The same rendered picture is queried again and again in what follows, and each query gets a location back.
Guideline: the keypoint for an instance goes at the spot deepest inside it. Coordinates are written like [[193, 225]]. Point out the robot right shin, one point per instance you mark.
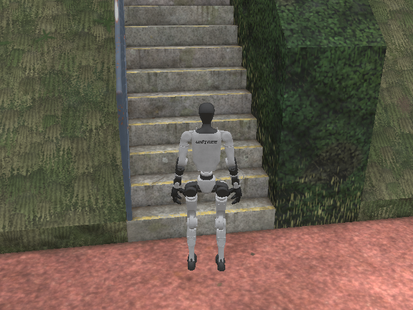
[[221, 240]]

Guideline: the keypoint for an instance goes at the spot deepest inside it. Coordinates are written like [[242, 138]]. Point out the robot right foot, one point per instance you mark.
[[220, 265]]

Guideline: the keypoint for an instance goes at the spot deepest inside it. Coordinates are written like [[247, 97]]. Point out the robot right hand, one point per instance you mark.
[[237, 195]]

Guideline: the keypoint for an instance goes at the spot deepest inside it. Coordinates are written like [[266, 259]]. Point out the robot left hand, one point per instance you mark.
[[175, 195]]

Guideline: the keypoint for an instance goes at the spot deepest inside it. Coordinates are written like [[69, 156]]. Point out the robot right forearm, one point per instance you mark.
[[234, 175]]

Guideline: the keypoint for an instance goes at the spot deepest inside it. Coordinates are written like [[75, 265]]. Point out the right robot upper arm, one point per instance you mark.
[[229, 147]]

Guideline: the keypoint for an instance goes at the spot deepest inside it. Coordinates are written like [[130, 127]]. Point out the left robot upper arm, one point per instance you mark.
[[183, 147]]

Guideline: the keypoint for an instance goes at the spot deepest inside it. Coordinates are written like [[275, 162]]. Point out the robot left forearm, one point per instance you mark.
[[178, 175]]

